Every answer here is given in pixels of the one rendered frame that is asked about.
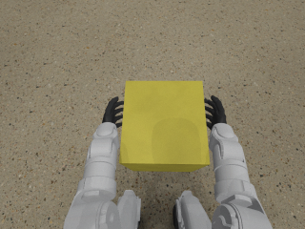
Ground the left robot upper arm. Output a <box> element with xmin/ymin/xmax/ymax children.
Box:
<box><xmin>64</xmin><ymin>199</ymin><xmax>122</xmax><ymax>229</ymax></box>

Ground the right robot upper arm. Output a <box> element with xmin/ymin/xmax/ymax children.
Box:
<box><xmin>212</xmin><ymin>202</ymin><xmax>273</xmax><ymax>229</ymax></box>

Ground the robot thigh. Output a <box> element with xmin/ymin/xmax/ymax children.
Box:
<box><xmin>116</xmin><ymin>195</ymin><xmax>141</xmax><ymax>229</ymax></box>
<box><xmin>175</xmin><ymin>195</ymin><xmax>212</xmax><ymax>229</ymax></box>

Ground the robot left forearm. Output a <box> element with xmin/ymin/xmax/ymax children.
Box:
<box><xmin>63</xmin><ymin>122</ymin><xmax>120</xmax><ymax>229</ymax></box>

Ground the robot right forearm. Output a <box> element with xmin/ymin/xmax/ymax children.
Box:
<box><xmin>208</xmin><ymin>123</ymin><xmax>268</xmax><ymax>218</ymax></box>

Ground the right robot thigh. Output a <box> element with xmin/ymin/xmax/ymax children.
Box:
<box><xmin>175</xmin><ymin>195</ymin><xmax>212</xmax><ymax>229</ymax></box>

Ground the left robot hand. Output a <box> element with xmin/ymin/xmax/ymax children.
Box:
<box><xmin>102</xmin><ymin>96</ymin><xmax>124</xmax><ymax>128</ymax></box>

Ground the right robot hand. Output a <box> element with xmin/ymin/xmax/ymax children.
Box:
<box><xmin>204</xmin><ymin>95</ymin><xmax>227</xmax><ymax>130</ymax></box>

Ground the carton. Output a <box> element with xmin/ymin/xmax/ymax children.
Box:
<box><xmin>119</xmin><ymin>80</ymin><xmax>210</xmax><ymax>172</ymax></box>

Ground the left robot thigh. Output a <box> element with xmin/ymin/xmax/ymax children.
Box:
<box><xmin>116</xmin><ymin>195</ymin><xmax>141</xmax><ymax>229</ymax></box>

